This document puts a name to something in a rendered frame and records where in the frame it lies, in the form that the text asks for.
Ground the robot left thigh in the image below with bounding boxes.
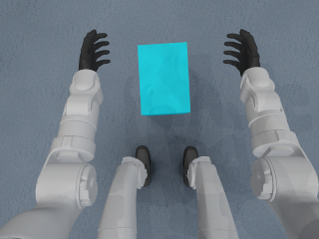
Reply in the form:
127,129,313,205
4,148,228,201
97,161,145,239

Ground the robot right forearm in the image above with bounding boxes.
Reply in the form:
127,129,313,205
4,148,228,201
239,67,319,195

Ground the robot left forearm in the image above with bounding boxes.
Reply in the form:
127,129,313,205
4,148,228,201
35,69,104,202

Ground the left robot upper arm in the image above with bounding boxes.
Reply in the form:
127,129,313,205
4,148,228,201
0,162,98,239

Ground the left robot foot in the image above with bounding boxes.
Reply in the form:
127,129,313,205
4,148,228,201
136,145,152,187

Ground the carton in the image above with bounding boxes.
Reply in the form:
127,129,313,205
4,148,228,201
138,42,190,117

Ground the robot left hand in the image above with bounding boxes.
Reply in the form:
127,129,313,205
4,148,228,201
78,29,110,72

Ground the robot right hand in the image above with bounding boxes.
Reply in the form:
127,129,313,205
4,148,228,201
223,29,261,77

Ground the right robot upper arm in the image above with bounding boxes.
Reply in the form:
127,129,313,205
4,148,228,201
250,155,319,239

